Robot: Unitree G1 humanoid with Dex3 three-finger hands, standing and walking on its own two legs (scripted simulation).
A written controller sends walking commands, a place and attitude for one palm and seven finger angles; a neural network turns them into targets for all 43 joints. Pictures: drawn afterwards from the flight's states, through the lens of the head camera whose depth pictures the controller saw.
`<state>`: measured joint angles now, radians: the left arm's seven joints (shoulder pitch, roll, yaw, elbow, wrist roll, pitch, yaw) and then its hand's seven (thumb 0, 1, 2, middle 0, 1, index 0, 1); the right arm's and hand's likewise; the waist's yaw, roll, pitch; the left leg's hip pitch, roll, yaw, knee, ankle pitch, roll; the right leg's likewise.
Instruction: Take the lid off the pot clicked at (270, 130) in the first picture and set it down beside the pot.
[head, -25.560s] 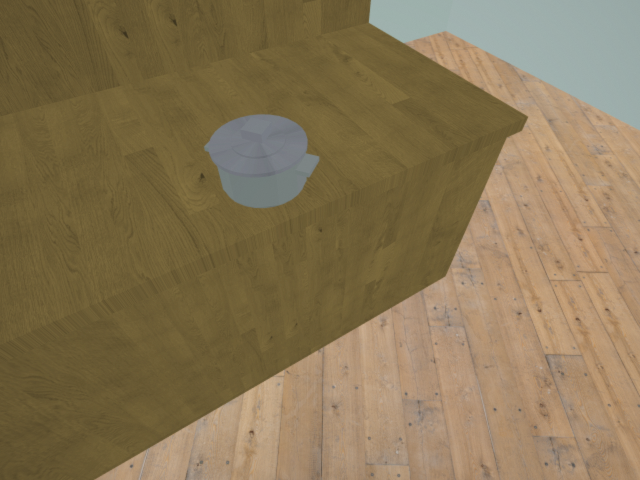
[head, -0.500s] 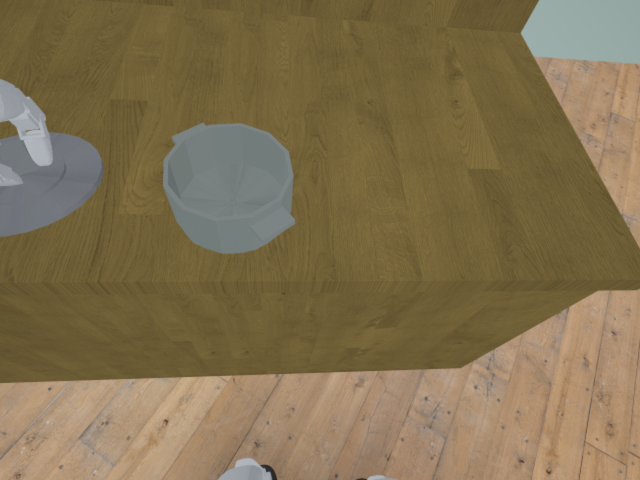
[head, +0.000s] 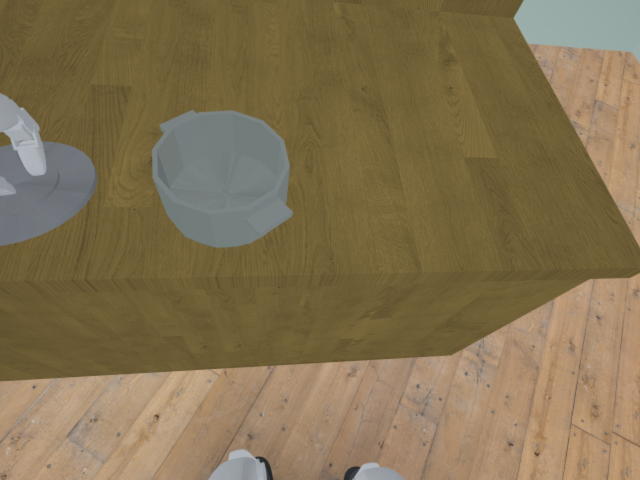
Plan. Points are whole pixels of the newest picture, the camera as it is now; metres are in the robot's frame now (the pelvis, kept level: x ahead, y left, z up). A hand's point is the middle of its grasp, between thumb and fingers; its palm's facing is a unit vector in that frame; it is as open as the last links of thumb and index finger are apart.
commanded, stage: lower the lid onto the table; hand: left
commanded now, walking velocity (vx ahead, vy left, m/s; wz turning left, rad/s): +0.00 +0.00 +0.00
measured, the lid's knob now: (3, 170) +0.49 +0.35 +0.05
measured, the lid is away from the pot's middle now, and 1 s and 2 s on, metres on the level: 0.25 0.26 0.26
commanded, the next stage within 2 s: open the fingers wide in 0.62 s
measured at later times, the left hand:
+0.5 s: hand out of the picture +0.47 +0.35 +0.05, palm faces -0.49 -0.13 -0.86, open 6.4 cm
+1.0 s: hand out of the picture +0.45 +0.35 +0.04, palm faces -0.43 -0.11 -0.89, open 6.3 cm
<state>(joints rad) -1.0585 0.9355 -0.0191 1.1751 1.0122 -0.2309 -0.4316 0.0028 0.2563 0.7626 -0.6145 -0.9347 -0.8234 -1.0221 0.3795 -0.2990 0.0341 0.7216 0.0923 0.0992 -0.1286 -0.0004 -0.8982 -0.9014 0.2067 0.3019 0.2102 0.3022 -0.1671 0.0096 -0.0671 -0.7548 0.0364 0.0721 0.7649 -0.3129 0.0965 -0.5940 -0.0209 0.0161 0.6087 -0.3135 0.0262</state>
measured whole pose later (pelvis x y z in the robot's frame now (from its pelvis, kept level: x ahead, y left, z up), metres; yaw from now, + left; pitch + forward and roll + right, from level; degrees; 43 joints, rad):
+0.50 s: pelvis -0.01 +0.00 -0.01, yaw +0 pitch +20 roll -6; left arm -1.10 0.96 0.00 1.22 1.04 -0.23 -0.40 0.00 0.25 0.76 -0.62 -0.95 -0.84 -1.03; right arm 0.37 -0.28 0.05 0.70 0.09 0.13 -0.12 0.00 -0.90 -0.90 0.21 0.30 0.21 0.30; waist -0.19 0.02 -0.08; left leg -0.87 0.05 0.06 0.87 -0.34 0.10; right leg -0.71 0.00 0.02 0.71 -0.35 0.03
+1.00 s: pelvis -0.03 +0.00 -0.02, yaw +1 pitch +19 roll -6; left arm -1.04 0.91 0.01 1.14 1.05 -0.19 -0.34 -0.03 0.31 0.76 -0.55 -0.96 -0.79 -1.05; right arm 0.34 -0.28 0.04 0.66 0.09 0.19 -0.09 0.00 -0.90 -0.90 0.21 0.30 0.21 0.30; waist -0.17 0.02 -0.08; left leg -0.91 0.04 0.04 0.91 -0.34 0.10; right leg -0.75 0.00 0.01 0.78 -0.37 0.02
